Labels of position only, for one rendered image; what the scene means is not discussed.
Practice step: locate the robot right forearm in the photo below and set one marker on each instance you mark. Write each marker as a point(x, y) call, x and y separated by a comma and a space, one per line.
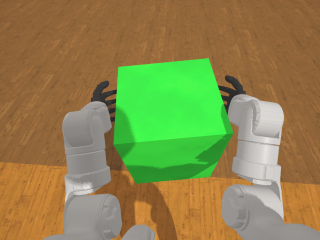
point(260, 128)

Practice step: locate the left robot upper arm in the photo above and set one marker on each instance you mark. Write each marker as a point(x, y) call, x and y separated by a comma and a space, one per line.
point(91, 217)

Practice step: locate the carton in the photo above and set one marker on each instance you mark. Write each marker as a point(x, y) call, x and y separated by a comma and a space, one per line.
point(170, 120)

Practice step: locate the robot left hand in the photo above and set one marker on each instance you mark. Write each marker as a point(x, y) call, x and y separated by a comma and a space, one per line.
point(98, 96)

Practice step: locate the right robot upper arm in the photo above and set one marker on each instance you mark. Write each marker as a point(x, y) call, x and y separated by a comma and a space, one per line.
point(256, 213)

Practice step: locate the robot left thigh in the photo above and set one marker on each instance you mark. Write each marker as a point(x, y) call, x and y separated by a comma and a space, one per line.
point(139, 232)

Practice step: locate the robot right hand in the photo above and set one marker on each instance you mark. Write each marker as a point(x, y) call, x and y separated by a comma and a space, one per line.
point(239, 90)

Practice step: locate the robot left forearm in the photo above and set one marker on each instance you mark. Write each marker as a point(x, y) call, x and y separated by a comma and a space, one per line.
point(84, 144)

